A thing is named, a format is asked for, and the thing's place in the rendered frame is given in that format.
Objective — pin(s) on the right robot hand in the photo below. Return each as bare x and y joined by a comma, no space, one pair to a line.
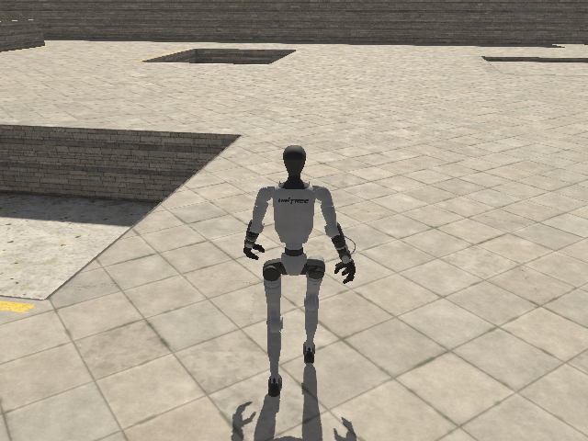
349,268

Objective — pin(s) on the left robot upper arm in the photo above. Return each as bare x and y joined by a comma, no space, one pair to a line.
265,193

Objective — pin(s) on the right robot shin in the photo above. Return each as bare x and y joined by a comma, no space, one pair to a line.
311,321

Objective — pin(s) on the right robot forearm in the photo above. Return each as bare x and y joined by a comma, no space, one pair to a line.
341,246

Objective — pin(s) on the left robot forearm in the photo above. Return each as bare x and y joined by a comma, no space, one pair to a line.
250,237

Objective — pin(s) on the humanoid robot head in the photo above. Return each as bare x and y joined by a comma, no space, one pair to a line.
294,158

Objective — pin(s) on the right robot upper arm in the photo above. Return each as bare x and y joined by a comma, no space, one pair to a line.
328,211

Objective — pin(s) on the left robot hand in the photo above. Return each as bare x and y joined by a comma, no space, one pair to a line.
249,254

